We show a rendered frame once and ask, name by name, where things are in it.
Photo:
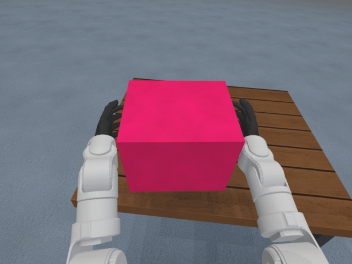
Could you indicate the robot right upper arm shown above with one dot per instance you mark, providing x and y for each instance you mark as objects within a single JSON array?
[{"x": 293, "y": 253}]

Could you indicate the left robot hand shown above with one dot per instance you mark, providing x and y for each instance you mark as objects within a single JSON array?
[{"x": 106, "y": 125}]

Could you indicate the table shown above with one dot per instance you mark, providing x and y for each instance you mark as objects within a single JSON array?
[{"x": 316, "y": 189}]

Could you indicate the carton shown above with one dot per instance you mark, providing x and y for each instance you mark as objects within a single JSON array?
[{"x": 178, "y": 136}]

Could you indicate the right robot hand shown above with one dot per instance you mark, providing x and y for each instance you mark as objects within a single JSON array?
[{"x": 247, "y": 118}]

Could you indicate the robot left forearm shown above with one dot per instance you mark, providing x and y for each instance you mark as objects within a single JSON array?
[{"x": 96, "y": 216}]

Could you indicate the robot right forearm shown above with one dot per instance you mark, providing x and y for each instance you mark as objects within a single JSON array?
[{"x": 278, "y": 217}]

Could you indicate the robot left upper arm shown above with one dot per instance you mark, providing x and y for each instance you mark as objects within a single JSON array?
[{"x": 100, "y": 256}]

